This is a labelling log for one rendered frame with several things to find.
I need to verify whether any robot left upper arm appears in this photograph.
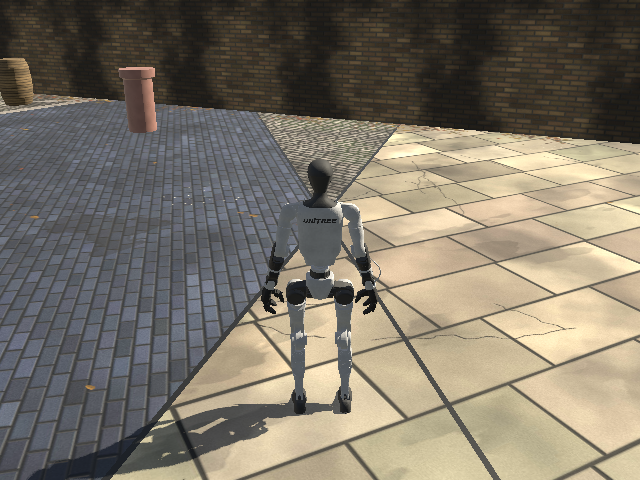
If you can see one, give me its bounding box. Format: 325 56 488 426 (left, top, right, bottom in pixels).
274 202 299 258

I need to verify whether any right robot forearm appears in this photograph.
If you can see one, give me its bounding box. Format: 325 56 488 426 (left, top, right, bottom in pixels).
356 243 376 290

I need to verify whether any robot right shin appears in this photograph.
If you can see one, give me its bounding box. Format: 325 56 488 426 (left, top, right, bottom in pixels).
338 331 352 399

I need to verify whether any robot left hand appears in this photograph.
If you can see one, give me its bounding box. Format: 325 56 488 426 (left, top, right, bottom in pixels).
261 287 284 314

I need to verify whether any left robot forearm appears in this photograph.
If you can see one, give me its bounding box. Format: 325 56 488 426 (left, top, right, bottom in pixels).
264 242 284 290

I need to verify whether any robot right upper arm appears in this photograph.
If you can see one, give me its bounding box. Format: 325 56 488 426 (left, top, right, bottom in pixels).
341 202 366 258

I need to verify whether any robot right hand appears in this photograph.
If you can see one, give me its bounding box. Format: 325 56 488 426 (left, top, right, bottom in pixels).
355 287 378 315

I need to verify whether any right robot thigh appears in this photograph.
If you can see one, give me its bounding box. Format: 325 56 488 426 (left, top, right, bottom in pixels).
334 279 354 349

